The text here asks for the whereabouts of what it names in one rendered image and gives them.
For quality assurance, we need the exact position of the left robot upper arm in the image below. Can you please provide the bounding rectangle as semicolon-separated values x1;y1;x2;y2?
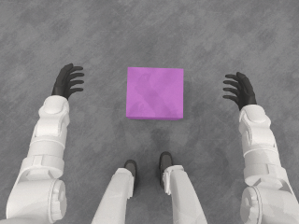
0;178;67;224

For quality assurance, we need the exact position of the robot left hand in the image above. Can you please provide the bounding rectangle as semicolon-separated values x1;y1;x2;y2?
51;63;84;101

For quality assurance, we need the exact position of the robot right hand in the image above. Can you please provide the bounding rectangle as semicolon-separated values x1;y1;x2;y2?
222;72;257;111

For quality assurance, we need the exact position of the robot left forearm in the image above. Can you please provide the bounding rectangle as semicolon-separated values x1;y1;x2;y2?
6;95;70;219

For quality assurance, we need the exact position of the right robot upper arm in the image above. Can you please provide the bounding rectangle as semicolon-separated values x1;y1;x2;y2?
240;186;299;224

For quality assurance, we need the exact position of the left robot foot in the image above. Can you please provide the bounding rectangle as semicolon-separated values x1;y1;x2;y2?
123;160;137;198

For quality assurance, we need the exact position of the carton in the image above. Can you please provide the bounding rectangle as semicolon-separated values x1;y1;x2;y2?
125;67;184;120

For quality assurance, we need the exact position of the robot left thigh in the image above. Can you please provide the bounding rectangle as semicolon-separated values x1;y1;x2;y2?
91;173;135;224

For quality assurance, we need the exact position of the robot right forearm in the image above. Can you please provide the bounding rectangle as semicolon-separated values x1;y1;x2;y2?
238;105;299;207

